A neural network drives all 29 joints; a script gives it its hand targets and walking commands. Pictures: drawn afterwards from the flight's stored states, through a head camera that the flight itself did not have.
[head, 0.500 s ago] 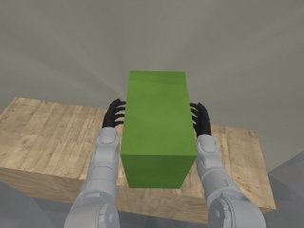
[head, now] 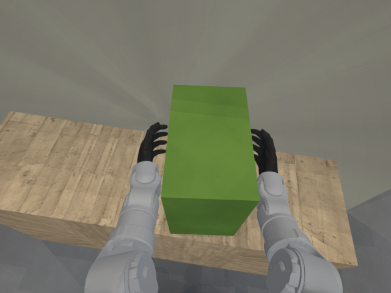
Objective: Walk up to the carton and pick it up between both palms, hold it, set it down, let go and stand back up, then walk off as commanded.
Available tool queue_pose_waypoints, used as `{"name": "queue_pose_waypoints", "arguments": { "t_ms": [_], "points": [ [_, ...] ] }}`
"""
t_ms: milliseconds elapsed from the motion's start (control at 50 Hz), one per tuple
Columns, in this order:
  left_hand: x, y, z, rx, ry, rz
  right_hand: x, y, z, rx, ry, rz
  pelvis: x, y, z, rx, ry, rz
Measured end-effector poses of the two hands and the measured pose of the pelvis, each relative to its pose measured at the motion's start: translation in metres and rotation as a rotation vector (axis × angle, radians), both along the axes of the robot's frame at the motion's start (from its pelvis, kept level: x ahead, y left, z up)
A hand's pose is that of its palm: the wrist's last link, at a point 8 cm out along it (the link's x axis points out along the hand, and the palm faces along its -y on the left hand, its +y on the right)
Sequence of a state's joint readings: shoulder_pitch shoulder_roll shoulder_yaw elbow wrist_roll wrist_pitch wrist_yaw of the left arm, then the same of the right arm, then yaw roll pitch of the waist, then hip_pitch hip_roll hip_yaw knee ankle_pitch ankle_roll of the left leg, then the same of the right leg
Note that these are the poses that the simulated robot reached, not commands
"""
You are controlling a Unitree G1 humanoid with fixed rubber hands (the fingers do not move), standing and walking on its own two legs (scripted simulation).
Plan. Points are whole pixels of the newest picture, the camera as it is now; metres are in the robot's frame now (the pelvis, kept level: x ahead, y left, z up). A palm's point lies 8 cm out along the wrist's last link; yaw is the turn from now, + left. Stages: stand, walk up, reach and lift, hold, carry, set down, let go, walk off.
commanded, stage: set down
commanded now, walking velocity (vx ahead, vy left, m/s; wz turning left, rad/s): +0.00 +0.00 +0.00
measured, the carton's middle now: (205, 165) +0.41 -0.03 -0.06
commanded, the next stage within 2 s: none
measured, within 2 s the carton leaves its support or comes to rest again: rests again in 0.88 s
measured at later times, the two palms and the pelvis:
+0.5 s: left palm (149, 166) +0.38 +0.10 -0.01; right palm (264, 170) +0.36 -0.16 -0.01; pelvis +0.00 +0.00 +0.00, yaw +0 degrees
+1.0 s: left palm (156, 158) +0.41 +0.09 -0.02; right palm (267, 165) +0.38 -0.17 -0.02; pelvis +0.01 -0.01 -0.01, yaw +0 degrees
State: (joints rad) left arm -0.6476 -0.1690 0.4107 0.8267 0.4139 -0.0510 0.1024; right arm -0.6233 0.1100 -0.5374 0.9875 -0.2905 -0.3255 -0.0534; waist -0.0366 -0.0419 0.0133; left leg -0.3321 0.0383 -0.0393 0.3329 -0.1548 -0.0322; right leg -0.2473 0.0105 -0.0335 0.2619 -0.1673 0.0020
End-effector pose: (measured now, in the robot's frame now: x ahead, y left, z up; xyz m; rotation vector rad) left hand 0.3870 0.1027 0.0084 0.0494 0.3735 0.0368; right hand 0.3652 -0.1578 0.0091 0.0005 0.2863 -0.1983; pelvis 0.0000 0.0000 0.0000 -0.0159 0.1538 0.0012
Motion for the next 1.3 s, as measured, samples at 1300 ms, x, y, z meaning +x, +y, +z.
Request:
{"name": "queue_pose_waypoints", "arguments": {
  "t_ms": [1300],
  "points": [
    [0.016,-0.016,-0.031,-0.025,-0.100,0.015,0.016,-0.016,-0.031,-0.061,-0.043,0.017,0.008,-0.010,-0.007,0.007,0.200,0.000]
  ]
}}
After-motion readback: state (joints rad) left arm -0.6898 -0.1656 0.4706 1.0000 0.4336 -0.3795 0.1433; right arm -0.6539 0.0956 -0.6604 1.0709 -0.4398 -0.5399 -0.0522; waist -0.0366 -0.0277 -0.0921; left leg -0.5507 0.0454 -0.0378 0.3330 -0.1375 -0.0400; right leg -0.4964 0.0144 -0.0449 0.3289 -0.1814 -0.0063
